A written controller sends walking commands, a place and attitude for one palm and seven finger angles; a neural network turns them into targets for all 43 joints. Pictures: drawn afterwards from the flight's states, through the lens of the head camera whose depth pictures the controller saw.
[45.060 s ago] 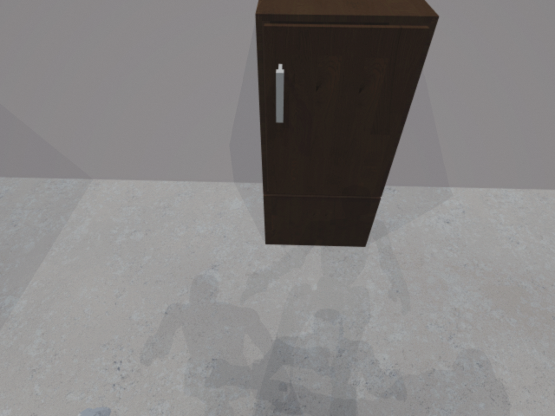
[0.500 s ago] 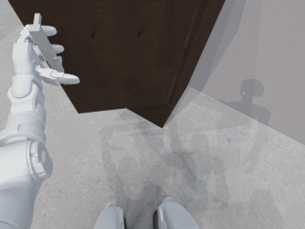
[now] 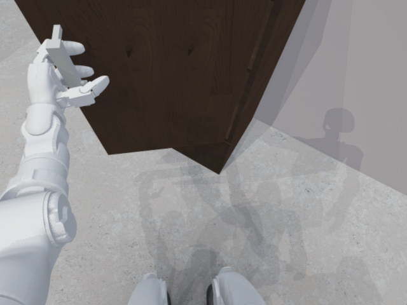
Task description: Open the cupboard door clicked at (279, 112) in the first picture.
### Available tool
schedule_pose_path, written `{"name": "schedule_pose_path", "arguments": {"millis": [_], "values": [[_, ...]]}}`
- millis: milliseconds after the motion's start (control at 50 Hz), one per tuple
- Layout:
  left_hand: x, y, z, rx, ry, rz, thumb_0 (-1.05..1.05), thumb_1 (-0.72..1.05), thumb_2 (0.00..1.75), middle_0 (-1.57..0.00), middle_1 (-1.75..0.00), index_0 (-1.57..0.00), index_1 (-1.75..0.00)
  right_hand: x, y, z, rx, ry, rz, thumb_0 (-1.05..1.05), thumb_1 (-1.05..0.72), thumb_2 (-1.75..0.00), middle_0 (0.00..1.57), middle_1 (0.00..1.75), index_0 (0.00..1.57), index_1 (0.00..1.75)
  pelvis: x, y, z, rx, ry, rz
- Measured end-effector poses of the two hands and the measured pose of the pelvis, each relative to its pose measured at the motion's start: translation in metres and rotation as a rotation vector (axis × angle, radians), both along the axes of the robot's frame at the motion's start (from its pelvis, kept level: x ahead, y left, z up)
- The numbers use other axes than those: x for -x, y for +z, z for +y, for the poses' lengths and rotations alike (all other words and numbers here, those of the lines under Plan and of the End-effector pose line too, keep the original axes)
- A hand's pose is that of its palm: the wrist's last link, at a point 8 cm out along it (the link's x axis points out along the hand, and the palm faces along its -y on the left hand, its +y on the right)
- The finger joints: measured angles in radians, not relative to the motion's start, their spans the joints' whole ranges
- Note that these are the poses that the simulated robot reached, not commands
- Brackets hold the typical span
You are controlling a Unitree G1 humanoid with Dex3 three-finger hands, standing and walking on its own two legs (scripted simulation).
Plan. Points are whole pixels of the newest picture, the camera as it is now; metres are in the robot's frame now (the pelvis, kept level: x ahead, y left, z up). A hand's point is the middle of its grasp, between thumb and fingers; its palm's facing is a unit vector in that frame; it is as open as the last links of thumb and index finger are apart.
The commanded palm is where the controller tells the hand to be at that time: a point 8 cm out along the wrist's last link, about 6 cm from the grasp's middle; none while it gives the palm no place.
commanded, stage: close the thumb around the handle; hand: left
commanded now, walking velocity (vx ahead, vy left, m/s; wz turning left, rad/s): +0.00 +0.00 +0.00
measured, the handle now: (72, 69) +0.56 +0.21 +0.07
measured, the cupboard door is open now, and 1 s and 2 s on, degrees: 40 63 79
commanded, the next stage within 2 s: pull the door open along its arc in 0.28 s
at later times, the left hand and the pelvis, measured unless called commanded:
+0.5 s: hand (85, 85) +0.52 +0.18 +0.08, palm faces +0.08 -1.00 -0.01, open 5.4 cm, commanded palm +0.48 +0.22 +0.08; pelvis +0.00 +0.00 +0.00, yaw +0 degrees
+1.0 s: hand (113, 149) +0.38 +0.12 +0.08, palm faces +0.29 -0.96 +0.03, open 5.8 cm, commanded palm +0.32 +0.19 +0.08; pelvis +0.02 -0.01 +0.02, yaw +0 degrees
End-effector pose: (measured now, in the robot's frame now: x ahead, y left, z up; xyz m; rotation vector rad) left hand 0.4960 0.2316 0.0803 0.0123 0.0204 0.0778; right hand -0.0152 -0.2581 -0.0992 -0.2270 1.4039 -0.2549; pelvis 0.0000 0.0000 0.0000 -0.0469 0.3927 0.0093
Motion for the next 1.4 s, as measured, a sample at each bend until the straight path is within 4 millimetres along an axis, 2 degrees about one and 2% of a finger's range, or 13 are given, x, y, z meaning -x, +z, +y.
{"name": "schedule_pose_path", "arguments": {"millis": [160,240,480,600,700,780,820,960,1040,1120,1240,1400], "values": [[-0.001,-0.002,0.005,0.001,0.012,0.006,0.0,0.63,0.79,-0.38,-1.32,-0.39,-1.32,0.001,0.002,0.001,0.004,-0.01,-0.003,0.01,-0.9,-0.9,0.2,0.3,0.2,0.3,-0.001,0.0,0.0,0.0,-0.004,-0.003],[-0.001,-0.002,0.0,-0.002,-0.021,0.0,0.01,0.74,0.83,-0.39,-1.34,-0.39,-1.33,0.001,0.002,0.001,0.006,-0.011,0.004,0.01,-0.9,-0.9,0.2,0.3,0.2,0.3,-0.001,0.001,0.001,0.001,-0.004,-0.002],[0.0,-0.003,-0.004,0.004,0.003,0.005,0.0,0.77,0.85,-0.38,-1.35,-0.39,-1.35,0.002,0.001,0.001,0.003,-0.012,-0.006,0.01,-0.9,-0.9,0.2,0.3,0.2,0.3,0.001,0.0,0.001,-0.002,-0.005,-0.004],[0.012,-0.003,-0.006,0.003,-0.001,-0.007,0.0,0.78,0.83,-0.38,-1.35,-0.38,-1.35,-0.003,0.002,0.002,-0.015,-0.02,-0.016,0.01,-0.9,-0.9,0.2,0.3,0.2,0.3,-0.003,0.004,0.001,-0.007,-0.015,-0.014],[0.035,-0.004,-0.011,0.006,-0.007,-0.017,0.0,0.77,0.8,-0.38,-1.35,-0.38,-1.35,-0.019,0.005,0.004,-0.037,-0.029,-0.065,0.01,-0.9,-0.9,0.2,0.3,0.2,0.3,-0.009,0.01,0.001,-0.013,-0.023,-0.037],[0.063,-0.004,-0.018,0.01,-0.025,-0.029,0.0,0.75,0.77,-0.38,-1.35,-0.38,-1.35,-0.043,0.009,0.005,-0.057,-0.018,-0.139,0.01,-0.9,-0.9,0.2,0.3,0.2,0.3,-0.015,0.017,0.001,-0.019,-0.029,-0.066],[0.08,-0.005,-0.024,0.022,-0.024,-0.034,0.01,0.74,0.76,-0.38,-1.35,-0.38,-1.35,-0.058,0.012,0.005,-0.064,-0.004,-0.186,0.01,-0.9,-0.9,0.2,0.3,0.2,0.3,-0.017,0.019,0.001,-0.021,-0.03,-0.08],[0.138,-0.005,-0.059,0.058,0.191,-0.043,0.0,0.7,0.73,-0.4,-1.35,-0.39,-1.35,-0.127,0.017,0.013,-0.1,0.112,-0.36,0.01,-0.9,-0.9,0.2,0.3,0.2,0.3,-0.019,0.022,-0.003,-0.037,-0.025,-0.123],[0.162,-0.003,-0.077,0.019,0.238,-0.036,-0.01,0.69,0.73,-0.4,-1.35,-0.4,-1.35,-0.163,0.022,0.019,-0.119,0.168,-0.443,0.01,-0.9,-0.9,0.2,0.3,0.2,0.3,-0.018,0.022,-0.009,-0.045,-0.012,-0.151],[0.178,-0.003,-0.092,0.019,0.276,-0.019,-0.01,0.69,0.74,-0.4,-1.35,-0.4,-1.35,-0.188,0.027,0.023,-0.13,0.21,-0.501,0.01,-0.9,-0.9,0.2,0.3,0.2,0.3,-0.017,0.023,-0.017,-0.053,0.001,-0.176],[0.198,-0.001,-0.11,0.015,0.332,-0.004,0.0,0.71,0.75,-0.4,-1.35,-0.4,-1.35,-0.204,0.03,0.022,-0.149,0.244,-0.54,0.01,-0.9,-0.9,0.2,0.3,0.2,0.3,-0.019,0.024,-0.029,-0.063,0.017,-0.195],[0.226,0.002,-0.139,0.006,0.359,0.031,0.0,0.71,0.74,-0.37,-1.35,-0.4,-1.35,-0.2,0.027,0.006,-0.149,0.248,-0.527,0.01,-0.9,-0.9,0.2,0.3,0.2,0.3,-0.024,0.026,-0.043,-0.076,0.032,-0.214]]}}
